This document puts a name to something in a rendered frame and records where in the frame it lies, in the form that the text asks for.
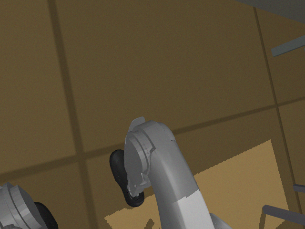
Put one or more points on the right robot hand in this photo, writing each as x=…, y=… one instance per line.
x=219, y=223

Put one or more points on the right robot foot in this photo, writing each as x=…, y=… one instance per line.
x=120, y=175

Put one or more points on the left robot foot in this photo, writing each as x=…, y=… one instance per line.
x=46, y=216

